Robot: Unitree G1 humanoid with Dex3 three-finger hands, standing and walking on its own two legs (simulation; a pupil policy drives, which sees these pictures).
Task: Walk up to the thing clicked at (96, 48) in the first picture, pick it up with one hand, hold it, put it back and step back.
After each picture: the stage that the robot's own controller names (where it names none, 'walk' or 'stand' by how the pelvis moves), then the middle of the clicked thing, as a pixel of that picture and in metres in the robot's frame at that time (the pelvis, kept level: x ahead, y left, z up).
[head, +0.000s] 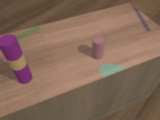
stand; (98, 48) +0.64 -0.07 -0.10
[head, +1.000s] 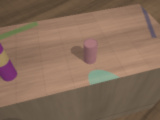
rise first; (90, 51) +0.58 -0.01 -0.07
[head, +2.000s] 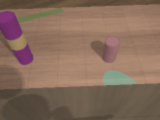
rise first; (110, 50) +0.54 -0.10 -0.07
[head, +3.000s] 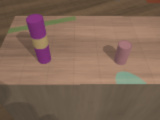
stand; (122, 53) +0.59 -0.18 -0.08
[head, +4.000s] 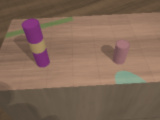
stand; (120, 52) +0.58 -0.17 -0.09
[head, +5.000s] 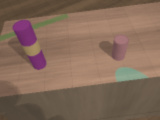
walk; (119, 48) +0.57 -0.15 -0.08
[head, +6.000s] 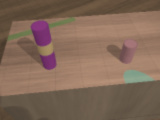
stand; (127, 51) +0.59 -0.21 -0.10
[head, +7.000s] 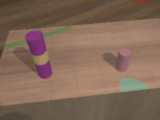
stand; (123, 60) +0.56 -0.19 -0.10
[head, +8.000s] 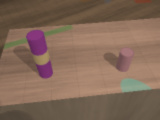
stand; (124, 60) +0.56 -0.20 -0.10
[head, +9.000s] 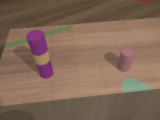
stand; (125, 60) +0.55 -0.20 -0.10
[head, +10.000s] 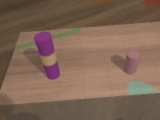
rise first; (131, 62) +0.56 -0.20 -0.10
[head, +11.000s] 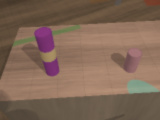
go down; (132, 60) +0.55 -0.21 -0.09
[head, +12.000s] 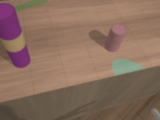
go down; (114, 38) +0.55 -0.20 -0.04
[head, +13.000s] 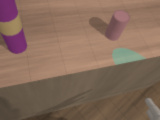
close in; (116, 26) +0.57 -0.20 -0.02
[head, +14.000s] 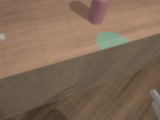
close; (98, 8) +0.60 -0.18 +0.01
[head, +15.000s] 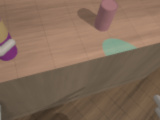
lift; (105, 16) +0.59 -0.18 +0.00
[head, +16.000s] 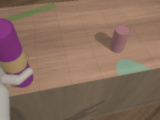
lift; (119, 39) +0.57 -0.19 -0.03
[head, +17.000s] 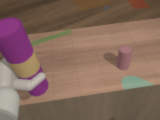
hold; (124, 57) +0.58 -0.20 -0.07
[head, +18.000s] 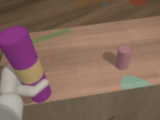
hold; (123, 57) +0.57 -0.19 -0.07
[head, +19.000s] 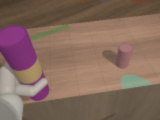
crouch; (123, 56) +0.57 -0.20 -0.08
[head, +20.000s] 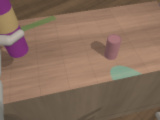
crouch; (112, 47) +0.58 -0.19 -0.07
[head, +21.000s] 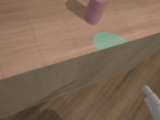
lower; (95, 8) +0.59 -0.18 +0.01
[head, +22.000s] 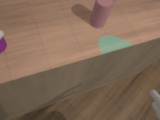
lower; (100, 12) +0.59 -0.18 +0.01
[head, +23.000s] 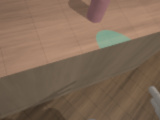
lower; (98, 6) +0.60 -0.18 +0.01
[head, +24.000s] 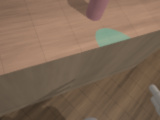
lower; (97, 4) +0.60 -0.18 +0.02
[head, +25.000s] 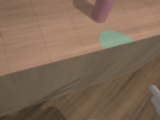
loosen; (103, 6) +0.60 -0.19 +0.02
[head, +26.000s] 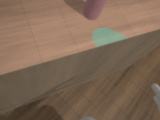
rise; (95, 3) +0.60 -0.18 +0.02
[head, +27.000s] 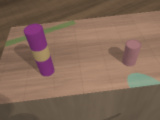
sink last; (131, 53) +0.56 -0.20 -0.05
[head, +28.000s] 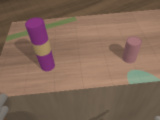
stand; (131, 50) +0.57 -0.20 -0.04
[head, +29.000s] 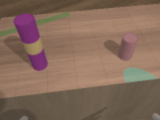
stand; (127, 47) +0.56 -0.19 -0.03
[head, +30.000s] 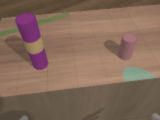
stand; (127, 46) +0.57 -0.19 -0.03
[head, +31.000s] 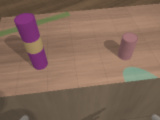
stand; (127, 46) +0.56 -0.19 -0.03
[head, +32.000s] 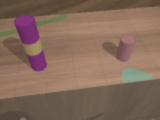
stand; (125, 48) +0.56 -0.19 -0.03
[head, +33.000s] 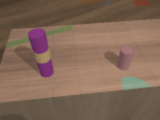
stand; (125, 58) +0.58 -0.20 -0.09
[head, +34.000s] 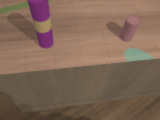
walk; (129, 29) +0.63 -0.24 -0.08
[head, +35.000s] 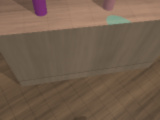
walk; out of the picture +0.90 -0.15 -0.08
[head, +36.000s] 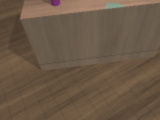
stand; out of the picture +1.20 -0.14 -0.08
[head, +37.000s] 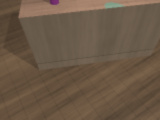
stand; out of the picture +1.20 -0.16 -0.09
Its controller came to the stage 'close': yes
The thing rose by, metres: 0.00
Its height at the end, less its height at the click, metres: +0.00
